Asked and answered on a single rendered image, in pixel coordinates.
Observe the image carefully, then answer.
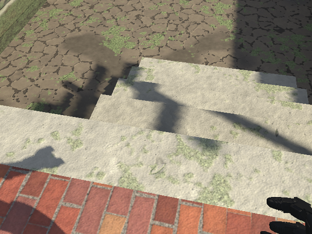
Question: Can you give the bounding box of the right robot hand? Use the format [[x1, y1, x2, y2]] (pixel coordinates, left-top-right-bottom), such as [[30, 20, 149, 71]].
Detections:
[[260, 197, 312, 234]]

